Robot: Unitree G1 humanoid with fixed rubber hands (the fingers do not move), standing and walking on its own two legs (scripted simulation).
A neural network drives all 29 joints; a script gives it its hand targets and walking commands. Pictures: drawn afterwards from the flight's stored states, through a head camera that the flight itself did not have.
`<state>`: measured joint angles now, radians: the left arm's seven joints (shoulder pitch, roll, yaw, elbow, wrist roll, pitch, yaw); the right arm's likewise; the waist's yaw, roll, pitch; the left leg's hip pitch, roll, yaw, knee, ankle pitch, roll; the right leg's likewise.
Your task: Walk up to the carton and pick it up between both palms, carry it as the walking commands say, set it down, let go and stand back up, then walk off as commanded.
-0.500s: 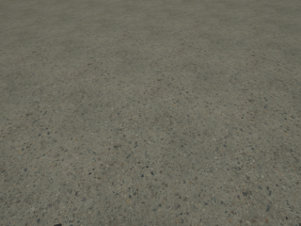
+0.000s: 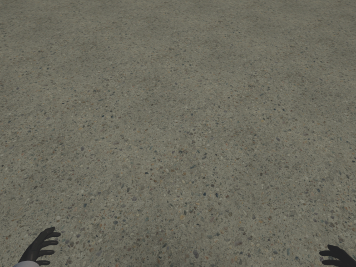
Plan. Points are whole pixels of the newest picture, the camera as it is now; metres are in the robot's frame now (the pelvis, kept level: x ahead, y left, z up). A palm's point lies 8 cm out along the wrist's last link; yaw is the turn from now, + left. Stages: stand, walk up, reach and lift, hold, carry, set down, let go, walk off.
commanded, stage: walk up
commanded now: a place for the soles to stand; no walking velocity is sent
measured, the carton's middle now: out of the picture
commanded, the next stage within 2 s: none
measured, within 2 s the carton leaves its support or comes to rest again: neither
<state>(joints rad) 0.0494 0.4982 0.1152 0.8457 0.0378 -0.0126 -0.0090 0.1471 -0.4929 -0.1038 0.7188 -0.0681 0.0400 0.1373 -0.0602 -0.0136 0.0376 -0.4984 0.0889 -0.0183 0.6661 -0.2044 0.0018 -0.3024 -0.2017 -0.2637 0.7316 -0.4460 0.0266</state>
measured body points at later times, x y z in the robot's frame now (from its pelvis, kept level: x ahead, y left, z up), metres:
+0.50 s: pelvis +0.02 +0.08 +0.01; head +0.05 +0.09 +0.46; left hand -0.17 +0.44 -0.04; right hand +0.41 -0.04 -0.02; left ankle -0.01 +0.24 -0.72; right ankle +0.05 -0.09 -0.71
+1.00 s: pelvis +0.03 +0.23 +0.00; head +0.04 +0.23 +0.45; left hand -0.30 +0.46 -0.05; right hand +0.43 +0.29 -0.02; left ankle -0.04 +0.36 -0.72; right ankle +0.15 +0.05 -0.70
